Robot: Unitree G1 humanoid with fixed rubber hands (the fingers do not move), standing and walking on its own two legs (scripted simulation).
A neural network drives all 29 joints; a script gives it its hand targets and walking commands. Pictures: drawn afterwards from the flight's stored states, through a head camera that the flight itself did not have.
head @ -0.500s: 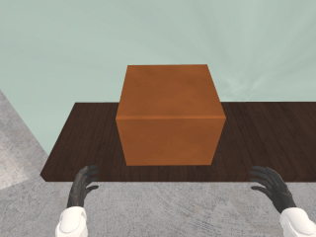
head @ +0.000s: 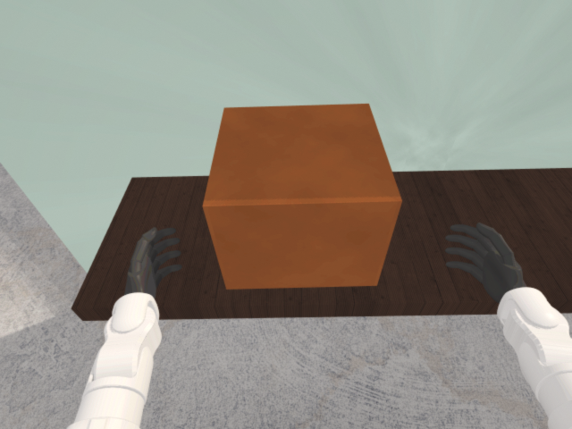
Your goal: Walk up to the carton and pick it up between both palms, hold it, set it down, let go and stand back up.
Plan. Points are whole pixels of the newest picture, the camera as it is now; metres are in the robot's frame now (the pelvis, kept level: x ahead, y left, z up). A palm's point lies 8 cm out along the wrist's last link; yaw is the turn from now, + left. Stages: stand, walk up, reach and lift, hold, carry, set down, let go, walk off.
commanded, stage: reach and lift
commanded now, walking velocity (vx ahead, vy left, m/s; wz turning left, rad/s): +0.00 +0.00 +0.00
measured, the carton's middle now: (298, 194) +0.52 +0.03 +0.02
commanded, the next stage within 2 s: none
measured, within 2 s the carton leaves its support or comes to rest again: neither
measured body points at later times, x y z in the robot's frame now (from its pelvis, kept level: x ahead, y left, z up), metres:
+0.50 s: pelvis +0.00 +0.00 +0.00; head +0.02 +0.00 +0.45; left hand +0.37 +0.26 +0.11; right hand +0.41 -0.25 +0.11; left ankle -0.02 +0.14 -0.75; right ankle -0.01 -0.12 -0.75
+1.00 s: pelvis -0.01 +0.00 +0.00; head +0.04 +0.00 +0.44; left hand +0.43 +0.27 +0.16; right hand +0.48 -0.23 +0.17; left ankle -0.02 +0.14 -0.75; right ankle -0.01 -0.12 -0.75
